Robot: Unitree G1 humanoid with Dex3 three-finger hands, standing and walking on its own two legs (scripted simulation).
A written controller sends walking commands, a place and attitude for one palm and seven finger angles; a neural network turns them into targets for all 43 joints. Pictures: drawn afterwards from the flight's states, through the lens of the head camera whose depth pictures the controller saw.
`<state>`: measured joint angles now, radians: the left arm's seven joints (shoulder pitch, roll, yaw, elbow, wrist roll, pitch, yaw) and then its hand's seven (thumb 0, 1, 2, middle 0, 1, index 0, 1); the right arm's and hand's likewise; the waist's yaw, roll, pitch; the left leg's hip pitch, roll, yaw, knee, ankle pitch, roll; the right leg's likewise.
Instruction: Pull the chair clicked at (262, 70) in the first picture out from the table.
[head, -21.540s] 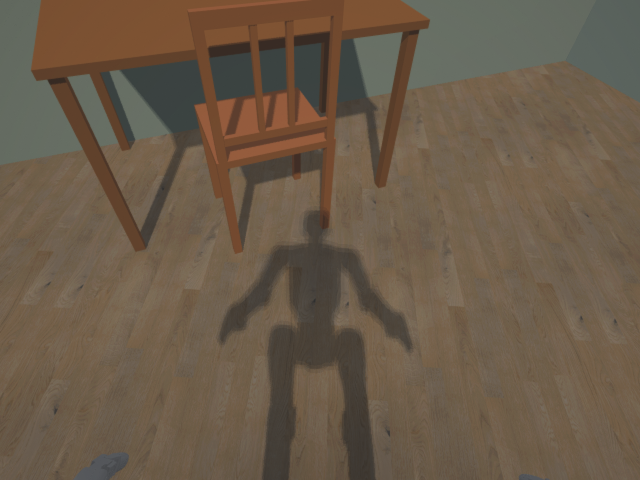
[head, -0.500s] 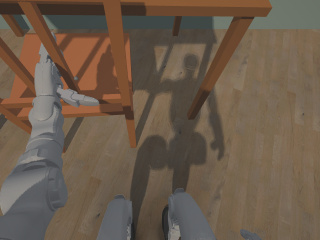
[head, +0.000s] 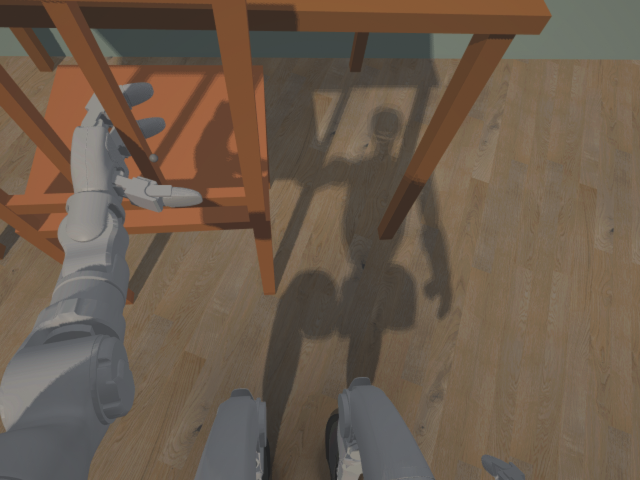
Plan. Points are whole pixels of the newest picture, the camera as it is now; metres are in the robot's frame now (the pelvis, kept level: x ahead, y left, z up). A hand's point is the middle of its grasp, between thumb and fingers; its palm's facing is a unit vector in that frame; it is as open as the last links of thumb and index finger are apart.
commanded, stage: hook a spindle and tug to test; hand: left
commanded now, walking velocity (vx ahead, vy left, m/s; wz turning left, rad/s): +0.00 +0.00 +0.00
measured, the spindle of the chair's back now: (35, 126) +0.52 +0.31 +0.06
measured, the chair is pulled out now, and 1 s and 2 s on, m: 0.00 0.01 0.13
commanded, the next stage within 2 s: step backward, pulling the chair out in 1.04 s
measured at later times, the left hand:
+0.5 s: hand (151, 155) +0.50 +0.19 +0.04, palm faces +0.06 -1.00 -0.03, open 4.9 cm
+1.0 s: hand (151, 165) +0.48 +0.18 +0.04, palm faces +0.06 -1.00 -0.02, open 5.2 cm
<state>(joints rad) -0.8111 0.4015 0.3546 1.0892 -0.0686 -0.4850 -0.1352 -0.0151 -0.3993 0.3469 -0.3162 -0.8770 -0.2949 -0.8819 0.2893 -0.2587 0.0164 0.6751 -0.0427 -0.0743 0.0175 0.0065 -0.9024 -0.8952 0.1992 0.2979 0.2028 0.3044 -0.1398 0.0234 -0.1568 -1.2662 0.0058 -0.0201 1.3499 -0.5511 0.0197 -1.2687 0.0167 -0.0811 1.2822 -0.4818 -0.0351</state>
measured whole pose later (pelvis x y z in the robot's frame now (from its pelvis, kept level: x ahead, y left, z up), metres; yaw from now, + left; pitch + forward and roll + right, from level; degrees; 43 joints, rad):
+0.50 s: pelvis +0.01 +0.01 +0.01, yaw +0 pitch +27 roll -3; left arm -0.79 0.39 0.33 1.07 -0.08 -0.49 -0.14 0.01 0.76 0.84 -0.48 -1.44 -0.47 -1.45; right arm 0.29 -0.26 0.01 0.68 -0.04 -0.06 0.02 0.01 -0.90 -0.90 0.20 0.30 0.20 0.30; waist -0.13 0.02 -0.16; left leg -1.24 0.00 -0.02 1.33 -0.56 0.03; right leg -1.24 0.02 -0.08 1.26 -0.49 -0.03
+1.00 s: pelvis +0.04 +0.01 +0.02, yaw -2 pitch +26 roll -3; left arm -0.52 0.31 0.30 0.77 -0.14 -0.42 -0.11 0.02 0.79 0.80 -0.38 -1.45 -0.39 -1.45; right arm 0.29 -0.23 -0.01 0.64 -0.02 -0.04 0.04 0.01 -0.90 -0.90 0.20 0.30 0.20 0.30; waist -0.11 0.02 -0.18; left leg -1.14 0.02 0.01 1.26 -0.59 0.03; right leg -1.15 0.04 -0.05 1.19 -0.50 -0.01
